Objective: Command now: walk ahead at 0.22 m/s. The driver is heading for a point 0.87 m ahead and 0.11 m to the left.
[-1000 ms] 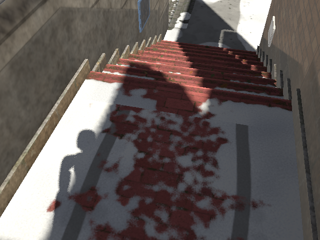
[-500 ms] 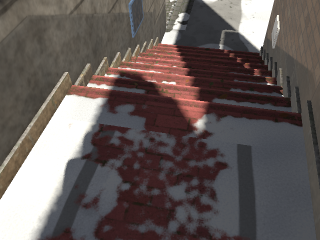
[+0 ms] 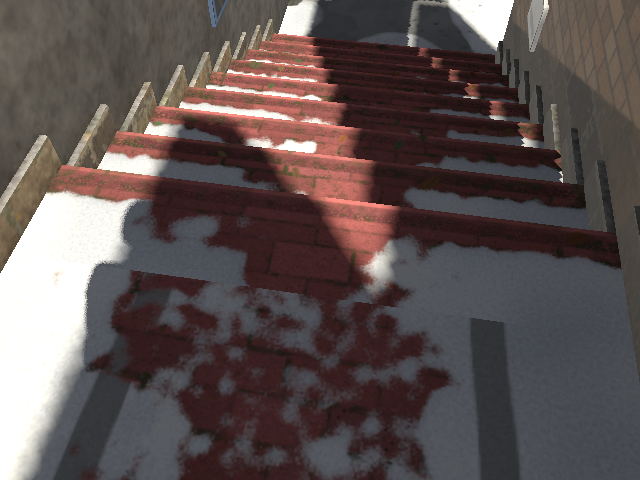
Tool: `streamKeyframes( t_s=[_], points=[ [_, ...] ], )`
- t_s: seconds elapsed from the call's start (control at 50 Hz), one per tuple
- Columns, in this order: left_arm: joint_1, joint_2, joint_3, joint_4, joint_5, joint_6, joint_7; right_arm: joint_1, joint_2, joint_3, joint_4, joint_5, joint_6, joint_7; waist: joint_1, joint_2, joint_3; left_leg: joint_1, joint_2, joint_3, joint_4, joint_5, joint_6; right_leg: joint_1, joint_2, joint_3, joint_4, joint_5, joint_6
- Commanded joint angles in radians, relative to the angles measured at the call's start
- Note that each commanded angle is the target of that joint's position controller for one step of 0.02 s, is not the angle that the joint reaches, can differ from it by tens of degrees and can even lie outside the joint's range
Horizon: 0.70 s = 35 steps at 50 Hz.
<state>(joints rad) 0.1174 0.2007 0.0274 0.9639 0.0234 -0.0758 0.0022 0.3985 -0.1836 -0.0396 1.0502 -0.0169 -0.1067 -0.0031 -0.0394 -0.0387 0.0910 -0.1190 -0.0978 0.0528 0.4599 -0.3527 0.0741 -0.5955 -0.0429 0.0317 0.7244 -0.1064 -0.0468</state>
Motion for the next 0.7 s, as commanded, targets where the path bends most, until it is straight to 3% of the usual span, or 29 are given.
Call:
streamKeyframes(
  t_s=[0.02, 0.04, 0.06, 0.08, 0.1, 0.12, 0.14, 0.16, 0.2, 0.26, 0.3, 0.34, 0.36, 0.38, 0.4, 0.42, 0.46, 0.5, 0.58, 0.62, 0.66, 0.7],
  points=[
    [0.257, 0.060, 0.008, 0.070, 0.006, -0.010, 0.006, -0.080, -0.115, -0.019, -0.057, 0.033, -0.009, -0.003, 0.117, 0.125, -0.122, -0.135, 0.173, -0.093, 0.013, 0.829, 0.070, 0.419, 0.092, -0.101, -0.160, 0.226, -0.036],
    [0.303, 0.079, 0.013, 0.090, 0.019, -0.022, 0.012, -0.062, -0.121, -0.018, -0.055, 0.038, -0.009, -0.003, 0.144, 0.097, -0.135, -0.137, 0.147, -0.090, 0.113, 0.771, 0.043, 0.507, 0.076, -0.076, -0.212, 0.332, -0.048],
    [0.352, 0.151, 0.029, 0.094, 0.026, -0.031, 0.016, -0.013, -0.120, -0.019, -0.051, 0.037, -0.006, -0.007, 0.153, 0.004, -0.177, -0.170, 0.098, -0.050, 0.290, 0.534, 0.011, 0.606, -0.059, 0.047, -0.205, 0.719, -0.072],
    [0.366, 0.209, 0.040, 0.084, 0.028, -0.021, 0.013, 0.197, -0.035, -0.004, -0.017, 0.067, 0.011, -0.018, 0.106, -0.222, -0.345, -0.236, -0.006, 0.006, 0.628, -0.130, -0.020, 0.759, -0.341, 0.301, -0.189, 1.099, -0.239],
    [0.334, 0.170, 0.031, 0.064, -0.017, -0.001, 0.006, 0.196, -0.074, -0.013, -0.001, 0.038, 0.036, -0.027, 0.105, -0.177, -0.403, -0.304, -0.017, -0.067, 0.760, -0.332, -0.023, 0.763, -0.357, 0.392, -0.233, 0.915, -0.278],
    [0.259, 0.147, 0.027, 0.042, -0.031, 0.012, 0.011, 0.136, -0.090, -0.016, -0.009, 0.005, 0.049, -0.028, 0.097, -0.100, -0.296, -0.352, 0.016, -0.091, 0.796, -0.289, -0.029, 0.662, -0.305, 0.336, -0.280, 0.661, -0.260],
    [0.151, 0.106, 0.012, 0.014, -0.024, 0.025, 0.017, 0.064, -0.071, -0.012, -0.028, -0.004, 0.060, -0.024, 0.083, -0.074, -0.216, -0.372, 0.050, -0.084, 0.760, -0.227, -0.034, 0.558, -0.260, 0.288, -0.327, 0.472, -0.234],
    [0.114, 0.081, 0.002, 0.007, -0.017, 0.029, 0.024, 0.019, -0.074, -0.012, -0.040, -0.008, 0.069, -0.021, 0.068, -0.060, -0.156, -0.352, 0.079, -0.088, 0.695, -0.184, -0.038, 0.467, -0.227, 0.238, -0.370, 0.426, -0.214],
    [0.098, 0.066, -0.008, 0.020, -0.004, 0.028, 0.033, 0.045, -0.057, -0.005, -0.028, -0.011, 0.090, -0.022, 0.035, -0.056, -0.150, -0.221, 0.085, -0.067, 0.578, -0.126, -0.050, 0.359, -0.181, 0.158, -0.395, 0.485, -0.187],
    [0.105, 0.085, -0.013, 0.046, 0.002, 0.019, 0.032, 0.045, -0.031, 0.009, -0.021, 0.002, 0.106, -0.031, 0.014, -0.056, -0.162, -0.125, 0.084, -0.057, 0.339, -0.115, -0.058, 0.333, -0.152, 0.115, -0.394, 0.454, -0.167],
    [0.134, 0.110, -0.005, 0.064, -0.005, 0.025, 0.032, 0.020, -0.057, 0.005, -0.021, 0.001, 0.114, -0.039, 0.023, -0.066, -0.170, -0.078, 0.077, -0.049, 0.230, -0.067, -0.050, 0.320, -0.159, 0.143, -0.412, 0.254, -0.161],
    [0.098, 0.121, 0.002, 0.065, -0.017, 0.041, 0.032, 0.034, -0.059, 0.007, -0.009, -0.004, 0.121, -0.040, -0.012, -0.046, -0.147, 0.020, 0.068, -0.022, 0.099, 0.067, -0.024, 0.226, -0.141, 0.148, -0.422, -0.021, -0.121],
    [0.097, 0.115, 0.004, 0.066, -0.021, 0.049, 0.030, 0.026, -0.066, 0.004, -0.008, -0.011, 0.121, -0.038, -0.014, -0.027, -0.113, 0.052, 0.076, -0.039, 0.036, 0.101, -0.007, 0.163, -0.126, 0.154, -0.432, -0.170, -0.085],
    [0.099, 0.085, 0.001, 0.062, -0.020, 0.055, 0.027, 0.017, -0.087, 0.003, -0.010, -0.028, 0.115, -0.035, -0.004, 0.003, -0.068, 0.040, 0.144, -0.125, -0.041, 0.097, 0.008, 0.113, -0.096, 0.141, -0.418, -0.284, -0.038],
    [0.120, 0.070, 0.003, 0.055, -0.026, 0.064, 0.024, -0.043, -0.119, 0.002, -0.039, -0.023, 0.111, -0.030, 0.038, 0.087, -0.012, -0.092, 0.224, -0.248, -0.128, -0.040, 0.034, 0.135, -0.019, 0.058, -0.395, -0.305, -0.005],
    [0.120, 0.055, -0.002, 0.066, -0.024, 0.070, 0.022, -0.092, -0.107, 0.010, -0.038, -0.006, 0.107, -0.024, 0.057, 0.147, 0.005, -0.244, 0.259, -0.288, -0.201, -0.142, 0.037, 0.286, 0.012, 0.019, -0.350, -0.192, 0.011],
    [0.151, 0.009, -0.014, 0.097, -0.011, 0.070, 0.016, -0.136, -0.086, 0.016, -0.034, 0.009, 0.094, -0.024, 0.083, 0.145, 0.003, -0.309, 0.230, -0.261, -0.227, -0.128, 0.005, 0.433, 0.012, 0.017, -0.303, -0.061, 0.024],
    [0.169, 0.035, -0.012, 0.114, -0.007, 0.064, 0.013, -0.124, -0.092, 0.017, -0.028, 0.009, 0.087, -0.029, 0.080, 0.119, -0.008, -0.254, 0.207, -0.228, -0.206, -0.033, -0.001, 0.431, -0.006, 0.036, -0.320, -0.028, 0.020],
    [0.165, 0.036, -0.019, 0.141, -0.012, 0.059, 0.021, -0.083, -0.096, 0.014, -0.009, 0.015, 0.093, -0.028, 0.055, 0.056, -0.020, -0.163, 0.190, -0.199, -0.167, 0.050, 0.011, 0.394, -0.020, 0.052, -0.355, -0.035, 0.019],
    [0.168, 0.039, -0.017, 0.146, -0.012, 0.061, 0.022, -0.048, -0.121, 0.003, 0.002, 0.010, 0.098, -0.026, 0.041, 0.075, -0.027, -0.156, 0.179, -0.212, -0.184, -0.162, 0.034, 0.360, 0.020, 0.017, -0.309, -0.208, 0.009],
    [0.149, 0.040, -0.011, 0.133, 0.001, 0.065, 0.018, -0.015, -0.155, -0.011, 0.001, 0.011, 0.110, -0.026, 0.024, 0.112, 0.021, -0.153, 0.226, -0.296, -0.235, -0.409, 0.092, 0.236, 0.063, -0.031, -0.210, -0.378, -0.012],
    [0.128, 0.001, -0.014, 0.117, 0.012, 0.058, 0.009, 0.014, -0.174, -0.024, 0.008, 0.012, 0.107, -0.031, 0.011, 0.174, 0.062, -0.133, 0.352, -0.435, -0.315, -0.471, 0.164, 0.156, 0.058, -0.087, -0.011, -0.265, -0.018]
  ],
)
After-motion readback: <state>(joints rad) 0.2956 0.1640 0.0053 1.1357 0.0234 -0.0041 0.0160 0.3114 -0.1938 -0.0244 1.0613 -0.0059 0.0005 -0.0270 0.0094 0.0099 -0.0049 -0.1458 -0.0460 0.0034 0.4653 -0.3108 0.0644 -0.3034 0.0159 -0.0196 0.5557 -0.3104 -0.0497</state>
